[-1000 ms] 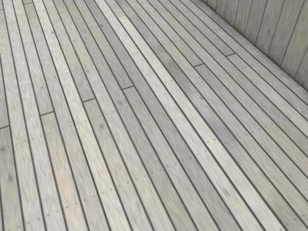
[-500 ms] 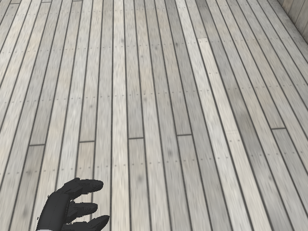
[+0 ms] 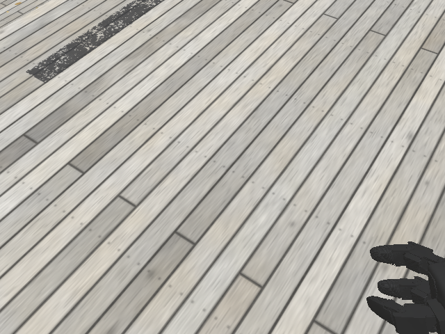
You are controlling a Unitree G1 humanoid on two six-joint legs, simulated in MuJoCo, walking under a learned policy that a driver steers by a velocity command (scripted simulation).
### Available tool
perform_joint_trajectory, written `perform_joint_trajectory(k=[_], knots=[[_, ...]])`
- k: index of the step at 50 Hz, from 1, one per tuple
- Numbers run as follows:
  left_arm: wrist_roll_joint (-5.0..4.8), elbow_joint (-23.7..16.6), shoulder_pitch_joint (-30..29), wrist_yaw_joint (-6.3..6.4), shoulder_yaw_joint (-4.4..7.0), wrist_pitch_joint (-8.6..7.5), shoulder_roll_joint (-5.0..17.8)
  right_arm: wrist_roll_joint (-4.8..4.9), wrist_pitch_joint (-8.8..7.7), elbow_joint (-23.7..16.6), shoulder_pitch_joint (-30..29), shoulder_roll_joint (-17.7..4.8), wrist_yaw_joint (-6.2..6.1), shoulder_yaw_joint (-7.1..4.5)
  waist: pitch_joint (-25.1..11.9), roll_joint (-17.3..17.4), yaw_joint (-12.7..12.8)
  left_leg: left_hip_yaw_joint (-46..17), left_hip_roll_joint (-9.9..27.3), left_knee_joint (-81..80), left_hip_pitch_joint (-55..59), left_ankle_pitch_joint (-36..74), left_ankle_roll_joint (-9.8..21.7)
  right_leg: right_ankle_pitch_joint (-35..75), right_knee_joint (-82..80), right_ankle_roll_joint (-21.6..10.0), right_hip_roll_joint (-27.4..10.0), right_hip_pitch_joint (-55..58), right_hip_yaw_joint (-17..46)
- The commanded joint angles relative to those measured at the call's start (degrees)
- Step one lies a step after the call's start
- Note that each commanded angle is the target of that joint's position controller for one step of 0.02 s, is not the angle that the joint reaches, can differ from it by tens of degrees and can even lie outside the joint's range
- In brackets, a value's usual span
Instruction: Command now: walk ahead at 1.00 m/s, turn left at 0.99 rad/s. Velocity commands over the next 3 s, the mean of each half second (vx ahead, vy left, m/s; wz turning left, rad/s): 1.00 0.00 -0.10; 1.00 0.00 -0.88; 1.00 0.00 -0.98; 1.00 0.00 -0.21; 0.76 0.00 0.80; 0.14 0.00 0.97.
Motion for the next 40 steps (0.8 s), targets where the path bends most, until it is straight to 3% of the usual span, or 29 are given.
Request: perform_joint_trajectory(k=[1,2,3,4,5,6,7,8,9,11,13,15,17,19,22,23,24,25,26,27,28,29,30,31,32,34,35,37,40], knots=[[0.13,-5.25,-4.39,1.49,2.66,0.60,13.22,0.26,-0.68,0.20,8.45,-3.94,-0.57,-1.14,-1.79,-8.59,-11.06,4.88,-7.49,-4.00,21.78,-4.49,3.16,87.87,15.23,-3.81,-13.68,-9.28,1.05],[0.17,-5.90,-6.03,1.75,2.83,1.30,14.41,-0.25,-0.92,3.54,19.10,-5.38,-1.29,-2.04,-6.30,-9.70,-15.99,1.50,-8.66,-5.43,34.59,-6.92,4.74,89.00,27.10,-5.21,-15.32,-13.61,2.81],[0.26,-6.91,-8.35,1.42,2.54,1.61,13.68,-0.57,-1.24,8.20,31.48,-7.60,-2.56,-3.65,-10.53,-8.38,-21.03,-4.13,-7.93,-12.19,51.60,-5.84,6.71,77.84,43.37,-6.52,-14.31,-23.12,3.45],[0.24,-7.69,-8.52,0.54,1.86,1.56,8.47,0.81,-0.67,9.66,29.81,-11.42,-4.14,-5.67,-11.47,5.08,-16.93,-16.47,0.27,-14.75,63.37,-10.56,6.11,14.07,66.55,-5.77,-3.19,-39.17,3.56],[-2.26,-13.81,-1.17,0.14,0.10,0.95,4.90,-0.94,-0.65,5.93,25.74,-17.15,-4.41,-6.08,-24.37,11.32,-9.08,-48.16,19.19,-20.74,78.98,-6.09,17.12,-4.75,85.45,-4.72,-0.40,-57.54,14.33],[-2.18,-14.46,-11.61,0.34,0.59,-0.02,8.81,-1.09,-0.02,5.48,29.54,-13.93,-5.83,-6.13,-23.09,-1.30,-14.81,-48.62,17.24,-29.58,73.67,-15.05,14.86,3.37,85.72,-5.39,-0.91,-62.32,19.13],[-2.88,-13.87,-11.69,0.33,0.23,-0.05,7.40,-0.83,-0.91,7.94,26.89,-11.66,-6.49,-5.64,-11.24,-3.50,-11.27,-40.90,17.08,-32.44,61.82,-15.63,12.49,5.71,80.79,-6.01,-3.97,-63.11,19.01],[-2.07,-12.94,-12.17,-0.04,-0.16,0.40,6.10,-0.81,-2.32,9.14,24.91,-8.13,-6.36,-4.61,-5.31,-7.84,-8.11,-35.25,14.82,-34.03,50.08,-14.33,9.96,6.77,74.34,-6.33,-6.16,-58.78,20.44],[-1.38,-11.32,-10.50,-0.48,-0.42,1.62,4.91,-1.10,-3.84,9.26,23.08,-6.49,-6.41,-3.87,-2.25,-8.84,-5.67,-30.17,13.71,-35.28,40.90,-11.13,8.50,7.15,71.53,-6.45,-6.81,-53.29,22.13],[-0.77,-9.17,-8.03,-1.79,-0.36,4.25,3.31,-0.07,-5.99,10.84,22.16,-3.34,-6.11,-2.69,1.58,-6.18,-2.21,-21.68,10.56,-39.88,29.96,-11.74,5.33,8.12,64.57,-5.83,-8.21,-47.14,23.71],[-1.24,-9.67,-12.44,-2.57,-0.23,5.11,2.43,0.41,-7.38,12.38,22.79,-2.96,-5.23,-2.65,4.50,-3.85,-2.81,-12.94,7.02,-42.80,30.07,-5.27,1.68,14.36,58.37,-6.39,-8.00,-51.24,22.56],[-1.70,-11.74,-18.60,-2.89,-0.59,4.66,1.31,0.77,-8.23,13.38,24.43,-2.42,-4.42,-2.53,6.57,-1.55,-4.19,-5.49,4.47,-44.00,31.42,7.27,-1.14,22.39,49.19,-7.41,-7.18,-53.25,20.13],[-1.84,-12.19,-22.36,-3.53,-0.85,3.86,0.96,1.17,-8.78,13.62,24.44,-1.89,-4.43,-2.15,5.77,-2.01,-5.01,1.08,1.93,-44.52,33.06,16.30,-3.36,30.71,40.34,-8.67,-5.14,-50.12,15.09],[-1.92,-13.21,-26.48,-4.44,-1.32,3.29,0.13,1.66,-9.25,14.52,26.91,-2.77,-5.06,-1.93,5.84,-2.14,-6.39,3.67,3.66,-46.01,36.90,25.30,-5.00,37.06,31.82,-10.30,-3.50,-47.14,11.27],[-1.42,-12.38,-24.78,-4.79,-0.93,3.25,2.23,1.19,-8.43,15.29,28.26,-6.45,-7.10,-2.32,1.26,1.70,-4.50,6.14,5.88,-37.69,49.94,57.11,-8.11,34.71,26.45,-12.80,3.00,-42.76,6.36],[-1.38,-11.36,-20.94,-4.60,-0.43,3.54,3.82,0.69,-7.45,15.06,27.64,-8.11,-8.02,-2.74,-1.46,3.93,-2.03,6.24,7.03,-31.34,52.89,66.69,-8.81,30.12,26.35,-13.44,5.23,-39.19,5.66],[-1.40,-9.43,-13.38,-4.27,0.48,3.83,6.04,0.05,-6.19,14.51,25.92,-9.66,-8.68,-3.23,-5.22,5.56,2.33,6.03,8.19,-21.12,52.95,72.78,-9.01,25.28,27.13,-14.38,7.24,-31.84,5.78],[-1.39,-6.08,-1.70,-3.70,1.87,4.11,8.74,-0.62,-5.02,13.35,22.59,-10.88,-8.95,-3.70,-9.81,6.10,8.11,5.02,9.15,-6.46,49.23,72.66,-8.57,20.34,27.72,-16.27,7.84,-21.01,8.08],[-1.36,-3.36,9.43,-2.72,3.65,4.29,11.37,-0.74,-4.26,12.43,18.23,-11.65,-8.64,-4.12,-11.85,3.26,14.62,5.19,6.57,16.61,39.96,57.58,-7.80,16.03,22.97,-19.63,5.63,-9.62,13.76],[-2.87,-2.80,5.76,-1.82,5.03,5.24,13.59,-1.43,-5.47,10.87,14.95,-3.31,-7.02,-2.18,-6.90,-13.20,9.72,2.65,-5.66,40.31,18.43,-12.12,-7.98,18.94,24.51,-21.24,0.24,-1.50,23.57],[-0.58,-5.50,-0.51,-1.93,5.96,5.64,19.81,0.95,-6.91,4.39,22.07,-0.15,-6.36,-0.55,-16.54,-20.32,0.57,-9.00,-8.63,55.56,-4.53,-26.53,-11.24,12.30,15.60,-35.62,-12.13,12.90,56.87],[-0.86,-7.99,-2.68,-1.49,5.68,5.57,15.53,-0.15,-8.32,3.68,18.29,-2.92,-6.32,0.20,-16.37,-5.48,3.14,-15.02,-4.90,50.77,-8.20,-20.94,-9.51,0.10,4.38,-34.40,-14.76,10.34,65.93],[-0.82,-6.92,-4.09,-0.88,4.48,5.40,10.69,-0.17,-9.02,3.61,16.15,-4.26,-5.87,0.11,-6.83,2.59,-0.11,-15.29,-1.47,41.55,-5.93,-16.00,-8.58,-2.96,0.70,-29.99,-13.34,-1.86,61.59],[-0.89,-6.00,-5.58,-0.82,3.90,4.89,8.84,-0.87,-8.67,2.97,15.14,-3.65,-5.81,0.31,-2.06,5.03,-3.42,-14.53,0.71,34.79,-2.10,-15.41,-8.89,1.02,0.12,-27.26,-10.94,-11.77,56.51],[-1.00,-6.44,-6.75,-0.50,3.69,3.91,9.10,-2.15,-7.33,2.98,15.04,-3.32,-5.77,0.69,0.38,5.22,-5.06,-14.34,1.74,31.85,1.52,-16.35,-9.72,6.42,0.45,-26.25,-8.30,-18.90,52.62],[-1.54,-6.84,-8.49,-0.61,3.14,2.36,8.69,-2.93,-4.47,2.66,15.68,-2.55,-5.45,1.31,2.90,3.60,-7.67,-12.38,4.01,23.26,7.05,-17.07,-11.46,9.25,-1.46,-24.78,-3.33,-30.30,44.96],[-1.74,-7.27,-8.86,-0.82,3.41,1.70,9.76,-2.86,-3.93,1.31,13.06,-2.39,-5.17,1.62,3.68,2.41,-7.27,-10.63,4.49,17.61,8.95,-15.29,-12.01,12.29,-2.69,-24.54,-1.36,-33.98,42.07],[-1.81,-7.68,-8.48,-0.88,3.75,1.22,10.09,-1.69,-3.99,-1.80,5.84,-1.46,-4.49,2.40,5.01,-0.53,-5.03,-8.46,4.38,4.89,12.82,-6.00,-12.91,18.33,-3.88,-23.10,1.19,-38.00,38.99],[-2.55,-7.53,-5.90,-1.43,4.63,1.36,11.11,-0.07,-4.30,-3.49,0.33,-0.25,-4.24,2.96,2.53,-3.97,-0.44,-6.78,1.06,-9.76,17.98,7.24,-12.34,30.41,-1.70,-19.26,2.34,-32.52,38.10]])
Next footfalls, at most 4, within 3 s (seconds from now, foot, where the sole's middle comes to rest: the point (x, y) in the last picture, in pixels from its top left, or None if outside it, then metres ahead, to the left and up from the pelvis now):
0.08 left None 0.25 0.04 -0.75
0.52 right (273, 259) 0.68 -0.06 -0.75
0.94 left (258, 150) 1.13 0.00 -0.75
1.40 right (364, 122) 1.31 -0.42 -0.75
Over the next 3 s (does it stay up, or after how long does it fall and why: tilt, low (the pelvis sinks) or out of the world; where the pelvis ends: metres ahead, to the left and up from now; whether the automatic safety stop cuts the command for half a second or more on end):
stays up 1.88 -1.23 0.02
